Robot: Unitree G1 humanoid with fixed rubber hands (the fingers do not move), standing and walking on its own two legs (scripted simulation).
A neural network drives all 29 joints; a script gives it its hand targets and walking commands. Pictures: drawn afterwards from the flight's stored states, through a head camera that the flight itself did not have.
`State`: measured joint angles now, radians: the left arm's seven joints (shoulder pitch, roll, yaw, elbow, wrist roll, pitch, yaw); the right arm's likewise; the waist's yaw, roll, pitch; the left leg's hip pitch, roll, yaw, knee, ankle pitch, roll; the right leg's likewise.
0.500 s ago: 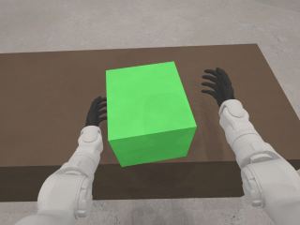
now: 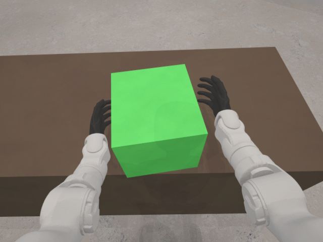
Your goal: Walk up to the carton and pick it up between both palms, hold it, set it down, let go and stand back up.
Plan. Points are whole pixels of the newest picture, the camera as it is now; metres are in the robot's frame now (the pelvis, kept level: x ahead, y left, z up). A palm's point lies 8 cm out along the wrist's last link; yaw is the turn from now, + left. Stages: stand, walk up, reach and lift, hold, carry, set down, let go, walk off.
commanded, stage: reach and lift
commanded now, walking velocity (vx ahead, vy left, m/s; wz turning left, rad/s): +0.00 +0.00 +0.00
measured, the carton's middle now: (155, 121) +0.44 +0.04 +0.00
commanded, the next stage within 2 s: none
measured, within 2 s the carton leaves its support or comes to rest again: neither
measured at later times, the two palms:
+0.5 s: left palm (101, 129) +0.40 +0.18 +0.03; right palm (214, 109) +0.43 -0.12 +0.06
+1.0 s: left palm (98, 129) +0.40 +0.19 +0.03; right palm (211, 111) +0.42 -0.11 +0.06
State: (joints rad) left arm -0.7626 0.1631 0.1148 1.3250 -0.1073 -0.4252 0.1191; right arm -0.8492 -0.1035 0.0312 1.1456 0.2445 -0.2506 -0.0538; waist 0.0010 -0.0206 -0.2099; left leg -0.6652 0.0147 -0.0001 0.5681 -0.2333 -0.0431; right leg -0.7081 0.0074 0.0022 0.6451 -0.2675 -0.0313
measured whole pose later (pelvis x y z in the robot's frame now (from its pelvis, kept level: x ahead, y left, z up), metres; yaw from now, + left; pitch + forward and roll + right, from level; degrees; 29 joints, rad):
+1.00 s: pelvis +0.01 +0.03 +0.01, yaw -1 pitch +18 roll -1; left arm -0.73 0.00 0.38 1.25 0.07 -0.41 0.16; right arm -0.76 -0.01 -0.36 1.14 -0.24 -0.38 -0.04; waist 0.00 0.01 -0.20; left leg -0.62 0.02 0.00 0.57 -0.26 -0.01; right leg -0.60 0.01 0.00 0.52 -0.23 0.00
